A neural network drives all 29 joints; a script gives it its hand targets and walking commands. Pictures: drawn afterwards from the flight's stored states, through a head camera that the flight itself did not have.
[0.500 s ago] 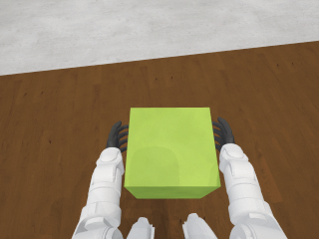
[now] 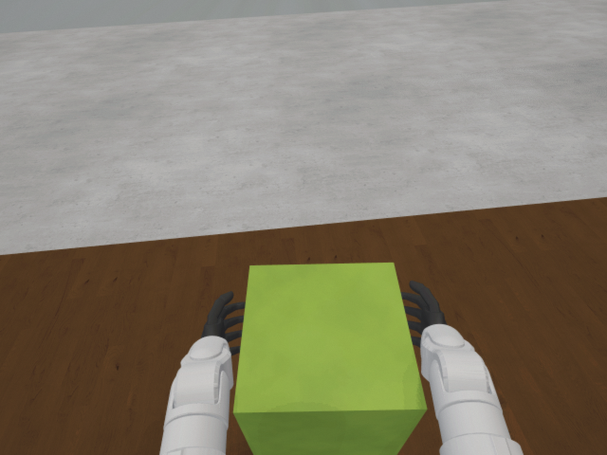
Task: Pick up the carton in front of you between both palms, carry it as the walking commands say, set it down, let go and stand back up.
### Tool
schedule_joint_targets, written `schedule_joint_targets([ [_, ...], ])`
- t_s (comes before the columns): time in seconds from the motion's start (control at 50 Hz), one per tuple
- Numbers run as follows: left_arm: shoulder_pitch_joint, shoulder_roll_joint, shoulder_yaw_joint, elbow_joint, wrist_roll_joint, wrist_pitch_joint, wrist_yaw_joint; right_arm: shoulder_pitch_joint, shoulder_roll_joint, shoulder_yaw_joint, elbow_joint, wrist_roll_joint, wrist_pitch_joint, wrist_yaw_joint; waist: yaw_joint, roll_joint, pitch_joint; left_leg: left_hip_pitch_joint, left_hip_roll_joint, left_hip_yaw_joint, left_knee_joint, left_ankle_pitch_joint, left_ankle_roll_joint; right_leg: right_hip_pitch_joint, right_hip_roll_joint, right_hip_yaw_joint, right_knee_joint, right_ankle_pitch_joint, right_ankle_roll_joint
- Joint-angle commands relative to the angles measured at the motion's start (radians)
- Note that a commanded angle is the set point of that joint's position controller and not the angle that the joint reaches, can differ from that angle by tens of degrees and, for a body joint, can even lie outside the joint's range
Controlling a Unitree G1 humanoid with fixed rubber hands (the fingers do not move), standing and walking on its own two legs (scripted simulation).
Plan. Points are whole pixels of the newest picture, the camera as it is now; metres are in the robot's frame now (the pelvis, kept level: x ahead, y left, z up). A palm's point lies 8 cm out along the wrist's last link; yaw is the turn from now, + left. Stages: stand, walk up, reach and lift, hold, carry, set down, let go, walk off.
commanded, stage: reach and lift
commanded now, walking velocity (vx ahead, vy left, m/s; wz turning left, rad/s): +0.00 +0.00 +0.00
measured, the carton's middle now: (323, 367) +0.29 +0.00 -0.05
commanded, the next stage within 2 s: hold in 0.96 s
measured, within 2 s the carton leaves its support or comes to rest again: neither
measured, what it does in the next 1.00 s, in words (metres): stands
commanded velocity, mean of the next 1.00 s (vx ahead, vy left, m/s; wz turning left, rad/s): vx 0.00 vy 0.00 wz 0.00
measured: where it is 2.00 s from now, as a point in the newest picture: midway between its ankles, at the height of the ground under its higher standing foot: outside the picture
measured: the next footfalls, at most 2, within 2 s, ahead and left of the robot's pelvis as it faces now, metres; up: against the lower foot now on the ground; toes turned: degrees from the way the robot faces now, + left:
none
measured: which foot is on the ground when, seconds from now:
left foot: down 0.00-1.00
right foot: down 0.00-1.00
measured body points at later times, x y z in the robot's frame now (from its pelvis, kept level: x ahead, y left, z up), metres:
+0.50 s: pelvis -0.01 +0.00 +0.00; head -0.03 +0.00 +0.45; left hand +0.30 +0.15 +0.02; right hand +0.30 -0.15 +0.03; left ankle +0.01 +0.13 -0.74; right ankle +0.01 -0.13 -0.74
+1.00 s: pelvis +0.00 +0.00 +0.01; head -0.03 +0.00 +0.46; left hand +0.30 +0.15 +0.03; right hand +0.30 -0.15 +0.04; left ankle +0.01 +0.13 -0.74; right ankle +0.01 -0.13 -0.74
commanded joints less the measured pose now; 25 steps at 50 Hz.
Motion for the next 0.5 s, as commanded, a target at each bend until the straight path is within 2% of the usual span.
schedule_joint_targets([
  [0.0, -0.497, -0.943, -0.515, 0.009, -0.179, 0.014, -0.256, -0.436, 0.965, 0.519, 0.053, 0.173, 0.034, 0.261, -0.001, -0.003, -0.102, 0.059, -0.043, 0.070, -0.103, 0.108, 0.009, 0.093, 0.041, -0.067, -0.096, 0.117, -0.004],
  [0.06, -0.560, -0.949, -0.479, 0.031, -0.164, 0.018, -0.268, -0.500, 0.969, 0.483, 0.075, 0.157, 0.038, 0.271, -0.001, -0.002, -0.073, 0.046, -0.040, 0.079, -0.104, 0.034, 0.013, 0.080, 0.038, -0.074, -0.098, 0.038, -0.010],
  [0.2, -0.667, -0.978, -0.495, 0.014, -0.174, 0.012, -0.279, -0.610, 1.003, 0.506, 0.055, 0.171, 0.031, 0.282, 0.004, -0.002, -0.158, 0.067, -0.039, 0.083, -0.088, 0.032, 0.013, 0.117, 0.038, -0.080, -0.082, 0.039, -0.009],
  [0.48, -0.590, -0.953, -0.513, -0.041, -0.178, 0.037, -0.269, -0.535, 0.974, 0.523, -0.001, 0.177, 0.055, 0.274, 0.001, -0.001, -0.173, 0.134, -0.046, 0.083, -0.119, 0.157, 0.005, 0.180, 0.047, -0.081, -0.113, 0.166, 0.003],
])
